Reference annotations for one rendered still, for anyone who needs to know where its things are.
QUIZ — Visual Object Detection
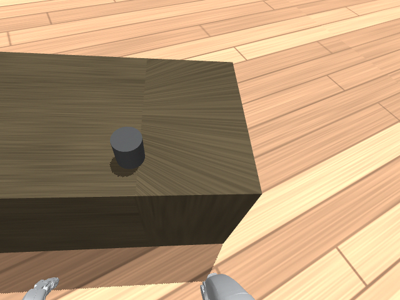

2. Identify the left robot hand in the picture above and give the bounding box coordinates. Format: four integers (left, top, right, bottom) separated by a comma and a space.
22, 277, 59, 300

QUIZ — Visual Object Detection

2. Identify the can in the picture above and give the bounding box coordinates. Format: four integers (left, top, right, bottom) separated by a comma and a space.
110, 127, 145, 169

